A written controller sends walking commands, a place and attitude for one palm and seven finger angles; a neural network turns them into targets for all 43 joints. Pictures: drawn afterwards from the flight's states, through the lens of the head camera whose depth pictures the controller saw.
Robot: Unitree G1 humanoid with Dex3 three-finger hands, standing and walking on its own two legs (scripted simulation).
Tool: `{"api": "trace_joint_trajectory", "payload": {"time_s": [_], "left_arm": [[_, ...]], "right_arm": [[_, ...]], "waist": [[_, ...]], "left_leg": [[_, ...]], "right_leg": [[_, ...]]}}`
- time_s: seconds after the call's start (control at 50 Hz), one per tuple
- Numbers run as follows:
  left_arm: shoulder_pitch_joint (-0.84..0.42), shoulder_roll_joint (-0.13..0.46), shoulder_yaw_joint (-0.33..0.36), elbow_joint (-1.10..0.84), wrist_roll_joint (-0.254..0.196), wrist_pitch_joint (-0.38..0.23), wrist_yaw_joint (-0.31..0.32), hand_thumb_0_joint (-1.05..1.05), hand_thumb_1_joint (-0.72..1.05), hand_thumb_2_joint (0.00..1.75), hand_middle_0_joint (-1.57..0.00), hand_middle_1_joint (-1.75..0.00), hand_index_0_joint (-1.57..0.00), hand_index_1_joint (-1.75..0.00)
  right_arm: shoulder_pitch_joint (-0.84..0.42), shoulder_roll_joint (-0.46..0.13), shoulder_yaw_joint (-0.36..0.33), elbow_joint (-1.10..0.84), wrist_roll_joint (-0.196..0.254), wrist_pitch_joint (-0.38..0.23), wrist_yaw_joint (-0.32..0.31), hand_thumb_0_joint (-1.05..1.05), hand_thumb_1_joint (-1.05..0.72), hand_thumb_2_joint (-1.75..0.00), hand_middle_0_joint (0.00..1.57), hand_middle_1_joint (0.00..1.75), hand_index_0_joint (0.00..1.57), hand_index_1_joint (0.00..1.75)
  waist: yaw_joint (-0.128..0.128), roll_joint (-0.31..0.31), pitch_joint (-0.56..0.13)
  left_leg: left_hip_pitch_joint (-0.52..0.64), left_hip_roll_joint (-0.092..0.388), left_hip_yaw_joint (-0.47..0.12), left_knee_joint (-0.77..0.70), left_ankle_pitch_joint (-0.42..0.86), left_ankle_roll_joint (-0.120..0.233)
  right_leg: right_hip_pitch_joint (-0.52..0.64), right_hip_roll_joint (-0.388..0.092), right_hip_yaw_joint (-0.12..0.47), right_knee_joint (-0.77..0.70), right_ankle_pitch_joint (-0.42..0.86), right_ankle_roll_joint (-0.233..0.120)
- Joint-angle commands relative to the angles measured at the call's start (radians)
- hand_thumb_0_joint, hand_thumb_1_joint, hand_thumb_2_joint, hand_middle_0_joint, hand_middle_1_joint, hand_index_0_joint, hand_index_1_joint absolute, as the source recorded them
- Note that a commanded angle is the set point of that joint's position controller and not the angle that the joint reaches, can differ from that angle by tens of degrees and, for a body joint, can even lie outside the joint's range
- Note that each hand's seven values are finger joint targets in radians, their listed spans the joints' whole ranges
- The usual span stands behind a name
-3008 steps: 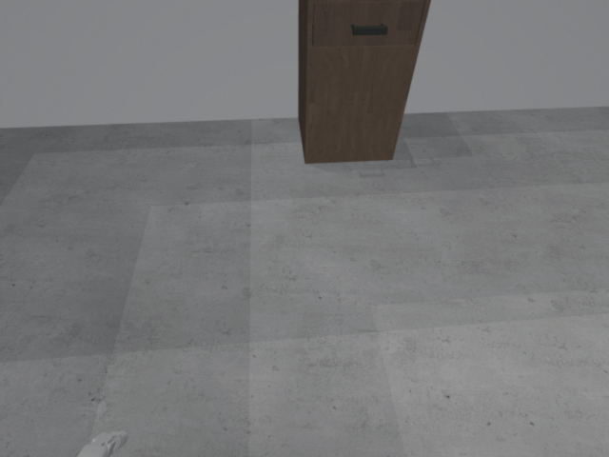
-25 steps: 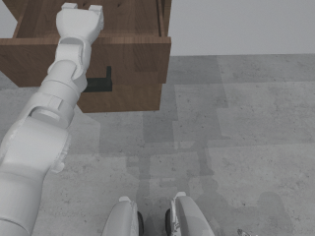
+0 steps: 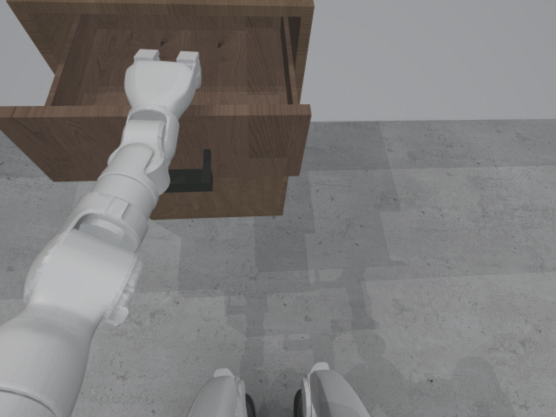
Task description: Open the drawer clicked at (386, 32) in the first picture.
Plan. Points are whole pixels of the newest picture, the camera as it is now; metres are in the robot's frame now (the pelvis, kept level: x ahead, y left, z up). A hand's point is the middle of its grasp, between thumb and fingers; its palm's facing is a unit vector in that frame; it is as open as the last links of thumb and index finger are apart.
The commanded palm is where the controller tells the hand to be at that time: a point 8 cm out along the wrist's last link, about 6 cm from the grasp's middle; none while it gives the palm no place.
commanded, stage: re-aim the fingers above the handle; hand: left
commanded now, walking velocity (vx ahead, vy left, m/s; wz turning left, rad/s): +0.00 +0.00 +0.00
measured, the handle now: (167, 168) +0.48 +0.14 +0.01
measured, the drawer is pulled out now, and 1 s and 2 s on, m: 0.21 0.21 0.22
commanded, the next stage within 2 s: lower the fingers behind the handle in 1.90 s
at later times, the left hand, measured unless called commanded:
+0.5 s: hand (170, 114) +0.54 +0.13 +0.06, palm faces -0.02 +0.04 -1.00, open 14.7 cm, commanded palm +0.51 +0.10 +0.03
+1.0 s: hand (170, 115) +0.54 +0.13 +0.06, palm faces -0.04 +0.03 -1.00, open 14.7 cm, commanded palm +0.51 +0.11 +0.03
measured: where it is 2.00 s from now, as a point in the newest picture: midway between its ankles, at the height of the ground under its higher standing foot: outside the picture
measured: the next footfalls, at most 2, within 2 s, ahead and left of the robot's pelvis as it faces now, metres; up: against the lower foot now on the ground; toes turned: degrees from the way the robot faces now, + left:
none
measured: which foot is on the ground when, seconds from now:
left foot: down 0.00-1.00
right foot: down 0.00-1.00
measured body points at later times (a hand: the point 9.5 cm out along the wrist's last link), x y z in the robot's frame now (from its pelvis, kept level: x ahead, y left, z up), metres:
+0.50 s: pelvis +0.00 +0.00 +0.00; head +0.13 +0.01 +0.43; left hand +0.54 +0.13 +0.11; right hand +0.04 -0.26 -0.13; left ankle +0.01 +0.06 -0.65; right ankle +0.01 -0.12 -0.65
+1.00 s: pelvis +0.01 -0.01 +0.00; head +0.13 +0.00 +0.44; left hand +0.54 +0.13 +0.11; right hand +0.06 -0.27 -0.13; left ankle +0.01 +0.06 -0.65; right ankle +0.01 -0.12 -0.65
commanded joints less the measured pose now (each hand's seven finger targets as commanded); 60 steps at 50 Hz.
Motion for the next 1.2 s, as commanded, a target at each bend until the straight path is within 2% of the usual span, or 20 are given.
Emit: {"api": "trace_joint_trajectory", "payload": {"time_s": [0.0,0.12,0.18,0.2,0.26,0.32,0.38,0.42,0.44,0.56,0.68,0.74,0.8,0.84,0.9,0.94,0.96,1.02,1.08,1.18], "left_arm": [[-0.124,-0.155,0.008,-0.012,-0.04,-0.016,0.027,0.0,-0.5,0.3,-0.3,-1.2,-0.3,-1.2],[-0.098,-0.15,0.016,-0.014,-0.04,-0.004,0.022,0.0,-0.5,0.3,-0.3,-1.2,-0.3,-1.2],[-0.099,-0.17,-0.002,-0.021,-0.037,0.0,0.02,0.0,-0.5,0.3,-0.3,-1.2,-0.3,-1.2],[-0.1,-0.15,0.013,-0.016,-0.034,0.002,0.022,0.0,-0.5,0.3,-0.3,-1.2,-0.3,-1.2],[-0.12,-0.168,-0.002,-0.022,-0.037,0.008,0.02,0.0,-0.5,0.3,-0.3,-1.2,-0.3,-1.2],[-0.098,-0.148,0.015,-0.017,-0.041,0.01,0.015,0.0,-0.5,0.3,-0.3,-1.2,-0.3,-1.2],[-0.103,-0.194,-0.019,-0.035,-0.044,0.004,0.009,0.0,-0.5,0.3,-0.3,-1.2,-0.3,-1.2],[-0.104,-0.179,-0.006,-0.027,-0.038,0.003,0.011,0.0,-0.5,0.3,-0.3,-1.2,-0.3,-1.2],[-0.092,-0.198,-0.018,-0.036,-0.045,0.003,0.009,0.0,-0.5,0.3,-0.3,-1.2,-0.3,-1.2],[-0.053,-0.185,-0.004,-0.038,-0.056,-0.007,0.002,0.0,-0.5,0.3,-0.3,-1.2,-0.3,-1.2],[-0.064,-0.195,-0.02,-0.049,-0.05,-0.011,0.005,0.0,-0.5,0.3,-0.3,-1.2,-0.3,-1.2],[-0.062,-0.165,0.006,-0.04,-0.049,-0.008,0.011,0.0,-0.5,0.3,-0.3,-1.2,-0.3,-1.2],[-0.083,-0.189,-0.015,-0.047,-0.058,-0.009,0.007,0.0,-0.5,0.3,-0.3,-1.2,-0.3,-1.2],[-0.042,-0.127,0.029,-0.028,-0.046,-0.015,0.002,0.0,-0.5,0.3,-0.3,-1.2,-0.3,-1.2],[-0.062,-0.166,-0.005,-0.045,-0.046,-0.016,0.001,0.0,-0.5,0.3,-0.3,-1.2,-0.3,-1.2],[-0.052,-0.151,0.009,-0.044,-0.049,-0.02,0.003,0.0,-0.5,0.3,-0.3,-1.2,-0.3,-1.2],[-0.019,-0.116,0.038,-0.03,-0.044,-0.016,0.003,0.0,-0.5,0.3,-0.3,-1.2,-0.3,-1.2],[-0.033,-0.145,0.013,-0.05,-0.046,-0.021,0.0,0.0,-0.5,0.3,-0.3,-1.2,-0.3,-1.2],[-0.034,-0.117,0.025,-0.041,-0.041,-0.023,0.0,0.0,-0.5,0.3,-0.3,-1.2,-0.3,-1.2],[-0.025,-0.129,0.019,-0.054,-0.043,-0.029,-0.001,0.0,-0.5,0.3,-0.3,-1.2,-0.3,-1.2]], "right_arm": [[0.12,-0.165,-0.053,-0.051,-0.003,-0.003,-0.003,0.0,-0.9,-0.9,0.2,0.3,0.2,0.3],[0.11,-0.166,-0.052,-0.068,-0.002,0.005,-0.003,0.0,-0.9,-0.9,0.2,0.3,0.2,0.3],[0.099,-0.163,-0.048,-0.078,0.0,0.007,-0.002,0.0,-0.9,-0.9,0.2,0.3,0.2,0.3],[0.099,-0.166,-0.048,-0.078,0.002,0.008,-0.003,0.0,-0.9,-0.9,0.2,0.3,0.2,0.3],[0.097,-0.166,-0.049,-0.076,0.001,0.008,-0.004,0.0,-0.9,-0.9,0.2,0.3,0.2,0.3],[0.099,-0.168,-0.049,-0.078,0.002,0.01,-0.006,0.0,-0.9,-0.9,0.2,0.3,0.2,0.3],[0.094,-0.163,-0.049,-0.081,0.002,0.009,-0.002,0.0,-0.9,-0.9,0.2,0.3,0.2,0.3],[0.103,-0.166,-0.054,-0.073,-0.001,0.012,-0.003,0.0,-0.9,-0.9,0.2,0.3,0.2,0.3],[0.103,-0.165,-0.051,-0.081,0.0,0.011,-0.002,0.0,-0.9,-0.9,0.2,0.3,0.2,0.3],[0.104,-0.164,-0.051,-0.078,0.001,0.011,-0.004,0.0,-0.9,-0.9,0.2,0.3,0.2,0.3],[0.097,-0.161,-0.051,-0.077,0.003,0.012,-0.001,0.0,-0.9,-0.9,0.2,0.3,0.2,0.3],[0.105,-0.165,-0.052,-0.072,0.002,0.01,-0.003,0.0,-0.9,-0.9,0.2,0.3,0.2,0.3],[0.101,-0.161,-0.05,-0.068,0.0,0.007,-0.003,0.0,-0.9,-0.9,0.2,0.3,0.2,0.3],[0.11,-0.168,-0.049,-0.074,0.0,0.01,-0.007,0.0,-0.9,-0.9,0.2,0.3,0.2,0.3],[0.098,-0.162,-0.049,-0.076,0.001,0.007,-0.007,0.0,-0.9,-0.9,0.2,0.3,0.2,0.3],[0.107,-0.163,-0.05,-0.077,0.0,0.006,-0.007,0.0,-0.9,-0.9,0.2,0.3,0.2,0.3],[0.102,-0.166,-0.047,-0.079,0.003,0.01,-0.009,0.0,-0.9,-0.9,0.2,0.3,0.2,0.3],[0.101,-0.162,-0.049,-0.08,0.002,0.006,-0.007,0.0,-0.9,-0.9,0.2,0.3,0.2,0.3],[0.099,-0.164,-0.044,-0.081,0.004,0.006,-0.01,0.0,-0.9,-0.9,0.2,0.3,0.2,0.3],[0.103,-0.163,-0.046,-0.083,0.006,0.002,-0.009,0.0,-0.9,-0.9,0.2,0.3,0.2,0.3]], "waist": [[-0.115,-0.061,-0.262],[-0.101,-0.068,-0.279],[-0.101,-0.061,-0.276],[-0.101,-0.075,-0.27],[-0.109,-0.056,-0.263],[-0.1,-0.064,-0.272],[-0.103,-0.05,-0.271],[-0.105,-0.058,-0.263],[-0.103,-0.057,-0.277],[-0.095,-0.072,-0.285],[-0.1,-0.07,-0.255],[-0.098,-0.074,-0.258],[-0.106,-0.071,-0.265],[-0.092,-0.084,-0.273],[-0.104,-0.093,-0.258],[-0.1,-0.079,-0.273],[-0.088,-0.098,-0.27],[-0.094,-0.096,-0.282],[-0.094,-0.1,-0.267],[-0.092,-0.099,-0.272]], "left_leg": [[0.361,0.049,-0.111,-0.137,0.346,-0.04],[0.373,0.05,-0.114,-0.143,0.363,-0.041],[0.376,0.048,-0.117,-0.149,0.338,-0.04],[0.369,0.048,-0.117,-0.151,0.325,-0.039],[0.386,0.052,-0.126,-0.152,0.327,-0.041],[0.39,0.053,-0.128,-0.155,0.343,-0.043],[0.399,0.053,-0.133,-0.155,0.332,-0.043],[0.403,0.06,-0.138,-0.152,0.352,-0.045],[0.408,0.056,-0.134,-0.152,0.357,-0.043],[0.395,0.05,-0.118,-0.148,0.367,-0.041],[0.385,0.045,-0.113,-0.157,0.339,-0.039],[0.38,0.042,-0.105,-0.155,0.344,-0.038],[0.375,0.04,-0.099,-0.148,0.35,-0.035],[0.367,0.036,-0.094,-0.144,0.368,-0.035],[0.363,0.035,-0.094,-0.146,0.346,-0.033],[0.364,0.033,-0.085,-0.139,0.358,-0.032],[0.352,0.03,-0.083,-0.142,0.354,-0.033],[0.355,0.03,-0.08,-0.136,0.367,-0.032],[0.336,0.027,-0.076,-0.139,0.336,-0.031],[0.341,0.025,-0.073,-0.141,0.338,-0.03]], "right_leg": [[0.072,0.034,-0.007,-0.114,0.216,-0.025],[0.089,0.034,-0.008,-0.11,0.225,-0.026],[0.085,0.035,-0.01,-0.113,0.201,-0.025],[0.089,0.035,-0.01,-0.115,0.195,-0.025],[0.061,0.033,-0.013,-0.11,0.188,-0.024],[0.075,0.035,-0.013,-0.108,0.198,-0.026],[0.063,0.034,-0.015,-0.109,0.186,-0.025],[0.055,0.034,-0.015,-0.102,0.198,-0.026],[0.066,0.035,-0.015,-0.105,0.203,-0.024],[0.099,0.036,-0.01,-0.112,0.227,-0.025],[0.099,0.037,-0.008,-0.127,0.211,-0.026],[0.112,0.036,-0.005,-0.127,0.223,-0.025],[0.114,0.036,-0.003,-0.128,0.236,-0.024],[0.133,0.037,0.001,-0.122,0.257,-0.026],[0.126,0.036,0.001,-0.133,0.243,-0.023],[0.141,0.035,0.007,-0.132,0.265,-0.023],[0.154,0.036,0.006,-0.13,0.265,-0.025],[0.16,0.035,0.009,-0.132,0.289,-0.023],[0.164,0.035,0.012,-0.137,0.266,-0.022],[0.171,0.036,0.013,-0.141,0.272,-0.021]]}}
